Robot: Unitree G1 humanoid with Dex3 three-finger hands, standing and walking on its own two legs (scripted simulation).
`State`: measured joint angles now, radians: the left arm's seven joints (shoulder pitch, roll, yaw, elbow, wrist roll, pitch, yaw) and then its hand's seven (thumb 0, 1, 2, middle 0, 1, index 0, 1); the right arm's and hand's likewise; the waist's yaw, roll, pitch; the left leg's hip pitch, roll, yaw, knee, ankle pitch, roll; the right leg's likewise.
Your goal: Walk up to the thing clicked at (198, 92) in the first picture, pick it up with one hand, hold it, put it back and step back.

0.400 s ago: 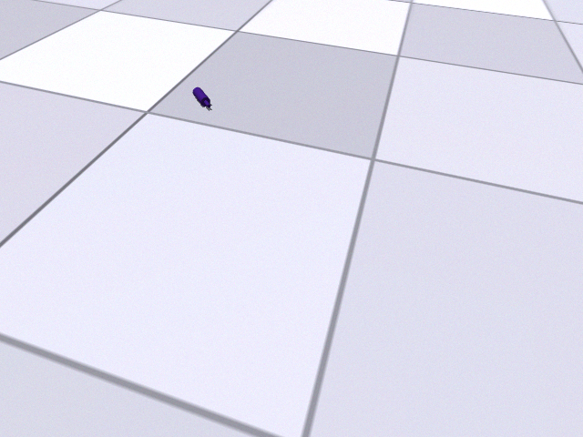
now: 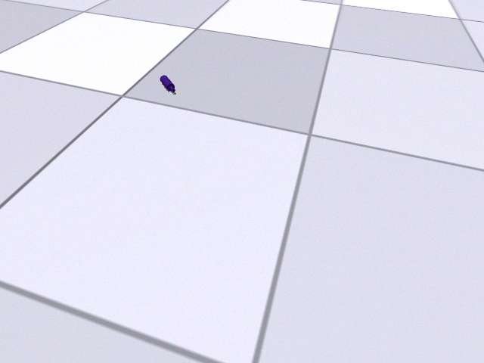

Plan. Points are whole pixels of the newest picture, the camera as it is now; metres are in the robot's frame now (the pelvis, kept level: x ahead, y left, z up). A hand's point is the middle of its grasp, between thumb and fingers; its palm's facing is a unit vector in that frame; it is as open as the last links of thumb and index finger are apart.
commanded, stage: stand
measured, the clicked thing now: (168, 84) +2.19 +0.65 -0.75
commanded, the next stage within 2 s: walk up in 0.72 s
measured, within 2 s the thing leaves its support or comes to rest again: neither
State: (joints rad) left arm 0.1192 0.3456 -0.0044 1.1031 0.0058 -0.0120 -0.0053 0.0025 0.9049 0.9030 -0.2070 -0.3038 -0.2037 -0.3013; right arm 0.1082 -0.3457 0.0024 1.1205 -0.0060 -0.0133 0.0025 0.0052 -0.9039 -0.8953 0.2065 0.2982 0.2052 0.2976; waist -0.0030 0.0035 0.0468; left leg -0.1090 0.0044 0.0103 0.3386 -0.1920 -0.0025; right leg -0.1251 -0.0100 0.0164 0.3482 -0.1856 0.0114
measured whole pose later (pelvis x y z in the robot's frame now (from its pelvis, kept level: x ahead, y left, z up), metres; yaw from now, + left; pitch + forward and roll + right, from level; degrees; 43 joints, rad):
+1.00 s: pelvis -0.02 -0.04 -0.01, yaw +12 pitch -1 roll +1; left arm 0.11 0.39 0.06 0.91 0.03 0.02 -0.01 0.00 0.91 0.90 -0.21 -0.30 -0.20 -0.30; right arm 0.19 -0.40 -0.08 0.93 -0.02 0.05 -0.02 0.01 -0.90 -0.90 0.21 0.30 0.21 0.30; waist -0.01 0.01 0.13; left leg -0.41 -0.05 -0.07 0.83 -0.43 0.00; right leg -0.22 0.00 -0.05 0.53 -0.29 -0.05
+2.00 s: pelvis -0.04 -0.02 -0.02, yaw +38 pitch -2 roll +0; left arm 0.26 0.41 0.06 0.79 0.04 -0.02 -0.02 0.00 0.90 0.90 -0.21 -0.30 -0.21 -0.30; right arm 0.28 -0.42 -0.05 0.84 -0.01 0.01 0.03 0.01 -0.90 -0.90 0.21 0.30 0.21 0.30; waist 0.03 0.04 0.09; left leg -0.33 0.00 -0.04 0.72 -0.42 -0.01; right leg -0.27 -0.13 -0.09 0.65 -0.34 0.02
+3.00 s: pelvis -0.01 -0.02 -0.01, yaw +43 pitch -2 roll +0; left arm 0.08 0.36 0.03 1.09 0.00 0.01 -0.03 0.00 0.91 0.90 -0.21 -0.30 -0.20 -0.30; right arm 0.11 -0.36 0.01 1.08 0.00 -0.04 -0.01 0.01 -0.90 -0.90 0.21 0.30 0.21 0.30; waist 0.01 -0.01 0.06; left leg -0.20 -0.01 -0.12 0.44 -0.21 -0.03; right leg -0.16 -0.05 -0.07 0.42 -0.23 0.03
